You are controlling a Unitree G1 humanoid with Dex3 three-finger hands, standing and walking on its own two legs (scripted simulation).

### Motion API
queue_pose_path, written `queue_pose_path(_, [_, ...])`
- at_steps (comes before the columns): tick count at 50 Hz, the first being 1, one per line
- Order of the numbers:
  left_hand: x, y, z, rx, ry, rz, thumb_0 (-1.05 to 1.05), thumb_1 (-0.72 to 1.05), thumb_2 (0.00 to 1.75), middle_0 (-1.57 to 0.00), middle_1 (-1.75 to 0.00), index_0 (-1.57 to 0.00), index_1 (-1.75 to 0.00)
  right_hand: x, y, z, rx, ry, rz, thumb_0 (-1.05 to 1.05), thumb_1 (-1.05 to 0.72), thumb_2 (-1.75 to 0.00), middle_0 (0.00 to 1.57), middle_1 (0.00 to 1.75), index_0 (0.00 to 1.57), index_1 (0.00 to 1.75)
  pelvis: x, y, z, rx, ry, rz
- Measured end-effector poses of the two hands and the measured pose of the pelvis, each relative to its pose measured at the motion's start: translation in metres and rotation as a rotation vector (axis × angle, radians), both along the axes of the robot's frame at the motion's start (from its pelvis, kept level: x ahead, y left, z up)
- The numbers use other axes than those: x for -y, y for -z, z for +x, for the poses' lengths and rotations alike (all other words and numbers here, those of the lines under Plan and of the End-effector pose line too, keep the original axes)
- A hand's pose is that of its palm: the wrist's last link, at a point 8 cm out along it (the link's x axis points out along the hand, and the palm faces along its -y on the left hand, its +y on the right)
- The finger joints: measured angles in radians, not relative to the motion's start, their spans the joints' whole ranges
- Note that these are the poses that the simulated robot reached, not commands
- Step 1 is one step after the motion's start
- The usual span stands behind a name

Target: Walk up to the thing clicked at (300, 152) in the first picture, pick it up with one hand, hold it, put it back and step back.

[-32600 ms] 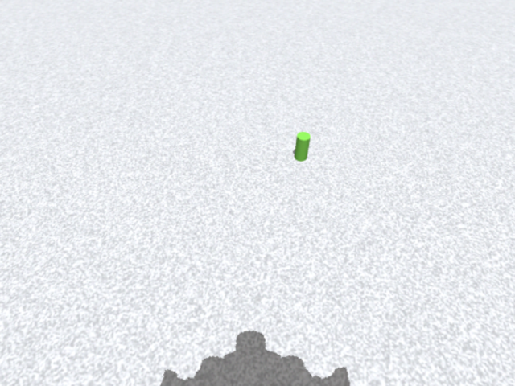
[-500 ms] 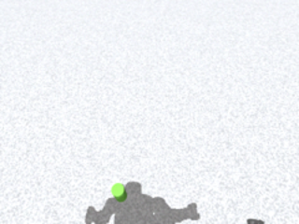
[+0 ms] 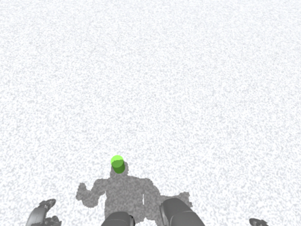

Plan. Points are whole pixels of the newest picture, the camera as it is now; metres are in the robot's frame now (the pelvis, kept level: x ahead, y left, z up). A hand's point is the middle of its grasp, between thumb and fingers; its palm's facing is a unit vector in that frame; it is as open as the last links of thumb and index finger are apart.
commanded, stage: step back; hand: left
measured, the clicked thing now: (118, 164) +0.43 +0.16 -0.69
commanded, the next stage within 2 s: none
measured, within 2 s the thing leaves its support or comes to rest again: neither
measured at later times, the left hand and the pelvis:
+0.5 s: hand out of the picture +0.02 +0.26 -0.14, palm faces -0.03 -0.92 -0.40, open 7.4 cm; pelvis -0.12 +0.00 -0.01, yaw +0 degrees
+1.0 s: hand out of the picture -0.18 +0.23 -0.15, palm faces -0.08 -0.91 -0.41, open 7.4 cm; pelvis -0.28 -0.03 -0.01, yaw -4 degrees
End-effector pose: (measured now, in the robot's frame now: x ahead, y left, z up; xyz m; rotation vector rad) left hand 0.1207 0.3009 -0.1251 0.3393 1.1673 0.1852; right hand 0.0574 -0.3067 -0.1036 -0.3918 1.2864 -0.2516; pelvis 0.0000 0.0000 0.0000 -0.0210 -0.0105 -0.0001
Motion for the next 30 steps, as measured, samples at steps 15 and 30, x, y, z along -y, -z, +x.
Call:
queue_pose_path(15, [0.02, -0.022, -0.083, 0.005, 0.028, 0.048, 0.0, 0.9, 0.9, -0.2, -0.3, -0.2, -0.3, 0.017, 0.018, -0.03, 0.139, 0.026, 0.076, 0.01, -0.9, -0.9, 0.2, 0.3, 0.2, 0.3, 0.019, 0.004, -0.062, 0.039, 0.066, 0.037])
queue_pose_path(30, [-0.01, -0.007, -0.136, 0.093, 0.01, 0.012, 0.0, 0.9, 0.9, -0.2, -0.3, -0.2, -0.3, -0.004, 0.0, -0.126, 0.077, -0.054, -0.005, 0.01, -0.91, -0.9, 0.2, 0.3, 0.2, 0.3, -0.007, 0.008, -0.148, 0.037, 0.013, 0.034])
